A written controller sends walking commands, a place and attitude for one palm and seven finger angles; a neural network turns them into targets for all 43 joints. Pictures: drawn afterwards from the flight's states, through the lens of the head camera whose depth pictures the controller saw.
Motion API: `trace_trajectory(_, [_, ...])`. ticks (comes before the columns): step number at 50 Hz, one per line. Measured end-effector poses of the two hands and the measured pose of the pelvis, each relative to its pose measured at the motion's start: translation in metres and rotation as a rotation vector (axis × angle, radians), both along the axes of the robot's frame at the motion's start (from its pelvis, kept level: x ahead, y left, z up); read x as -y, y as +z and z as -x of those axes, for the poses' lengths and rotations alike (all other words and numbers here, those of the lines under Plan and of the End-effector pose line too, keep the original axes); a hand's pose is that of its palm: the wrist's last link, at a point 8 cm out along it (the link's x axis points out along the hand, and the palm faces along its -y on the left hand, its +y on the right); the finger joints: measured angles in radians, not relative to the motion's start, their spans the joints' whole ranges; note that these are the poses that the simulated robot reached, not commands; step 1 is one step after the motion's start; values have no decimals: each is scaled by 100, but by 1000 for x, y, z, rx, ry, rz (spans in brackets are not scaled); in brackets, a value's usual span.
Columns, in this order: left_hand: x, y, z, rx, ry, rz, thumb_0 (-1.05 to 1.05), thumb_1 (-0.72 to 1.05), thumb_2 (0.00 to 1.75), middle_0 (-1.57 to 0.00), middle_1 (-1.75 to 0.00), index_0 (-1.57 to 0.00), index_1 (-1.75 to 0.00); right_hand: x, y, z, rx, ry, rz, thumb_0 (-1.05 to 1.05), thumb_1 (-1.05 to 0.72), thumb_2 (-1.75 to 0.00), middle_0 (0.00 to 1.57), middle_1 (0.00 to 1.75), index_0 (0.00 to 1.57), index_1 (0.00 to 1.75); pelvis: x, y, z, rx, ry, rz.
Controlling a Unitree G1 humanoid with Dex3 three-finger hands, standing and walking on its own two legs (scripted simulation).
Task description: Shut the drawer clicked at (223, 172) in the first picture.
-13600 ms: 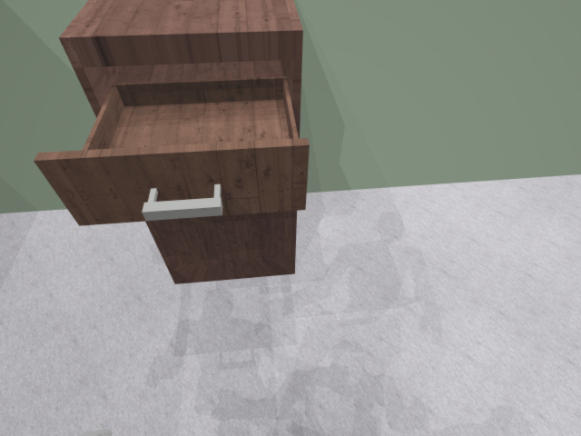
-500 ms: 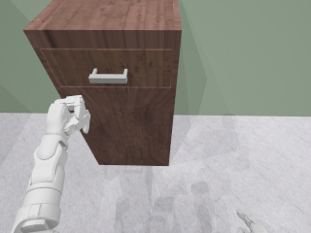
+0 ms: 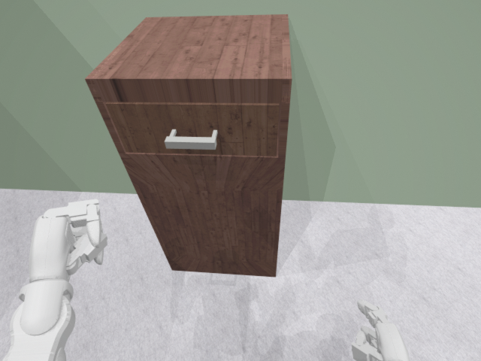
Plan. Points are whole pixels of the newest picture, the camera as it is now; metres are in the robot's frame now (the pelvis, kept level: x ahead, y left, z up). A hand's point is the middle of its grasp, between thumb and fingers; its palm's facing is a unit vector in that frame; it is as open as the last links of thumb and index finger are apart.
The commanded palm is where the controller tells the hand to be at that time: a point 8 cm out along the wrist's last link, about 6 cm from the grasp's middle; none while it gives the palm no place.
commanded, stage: draw the hand back to the body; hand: left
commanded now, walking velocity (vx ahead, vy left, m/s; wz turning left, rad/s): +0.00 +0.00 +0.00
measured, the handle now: (192, 138) +0.61 +0.20 +0.03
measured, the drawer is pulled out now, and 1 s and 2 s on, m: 0.00 0.00 0.00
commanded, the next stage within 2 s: step back with the hand held close in 0.40 s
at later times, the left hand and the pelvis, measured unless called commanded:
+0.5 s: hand (56, 270) +0.18 +0.25 +0.16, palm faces +0.41 -0.83 -0.38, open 3.3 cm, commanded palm +0.13 +0.29 +0.17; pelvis +0.00 +0.01 +0.00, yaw +0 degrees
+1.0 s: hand (33, 290) +0.15 +0.26 +0.15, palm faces +0.27 -0.81 -0.53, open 3.3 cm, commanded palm +0.09 +0.31 +0.17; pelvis -0.05 +0.03 +0.00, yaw -1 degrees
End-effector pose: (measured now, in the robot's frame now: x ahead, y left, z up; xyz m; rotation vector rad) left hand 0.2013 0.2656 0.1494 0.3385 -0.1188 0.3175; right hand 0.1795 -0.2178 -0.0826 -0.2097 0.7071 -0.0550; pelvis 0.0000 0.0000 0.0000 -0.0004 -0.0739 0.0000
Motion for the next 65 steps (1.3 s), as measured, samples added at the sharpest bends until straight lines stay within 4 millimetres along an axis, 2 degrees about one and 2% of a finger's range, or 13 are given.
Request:
trace_trajectory(8, [-8,18,41,16,39,-84,2,90,90,-141,-160,-140,-160,5,-2,5,4,-9,7,2,-90,-90,20,30,21,30,-1,0,-2,11,-3,4])
trace_trajectory(15, [-15,32,68,32,76,-147,2,90,90,-141,-160,-140,-160,3,1,0,37,-5,14,2,-90,-90,20,30,20,30,-2,0,-3,15,0,7])
trace_trajectory(24, [-20,24,66,33,93,-104,2,90,90,-141,-160,-140,-160,-6,7,-7,65,21,27,2,-90,-90,20,30,20,30,-5,0,0,21,6,7])
trace_trajectory(32, [-24,36,57,63,39,-174,2,89,90,-141,-160,-140,-160,-10,11,-5,50,1,26,2,-90,-90,20,30,21,30,-10,0,2,-21,-9,14])
trace_trajectory(38, [-26,30,52,-3,-34,-212,2,89,90,-141,-160,-140,-160,-4,8,12,1,-71,39,2,-90,-90,20,30,21,30,-21,0,11,-61,-27,7])
trace_trajectory(44, [-32,26,61,-35,-70,-237,2,89,89,-141,-160,-140,-160,-2,4,37,-49,-115,52,2,-90,-90,20,30,20,30,-28,-1,26,-75,-33,7])
trace_trajectory(57, [-40,33,118,56,-41,-292,2,89,89,-141,-160,-140,-160,-15,-2,84,-12,-89,44,2,-90,-90,20,30,21,30,-32,-10,74,-60,-5,25])
trace_trajectory(65, [-37,33,152,120,-14,-258,2,89,90,-141,-160,-140,-160,-16,-6,110,4,-67,54,2,-90,-90,20,30,21,30,-30,-14,100,-51,-11,32])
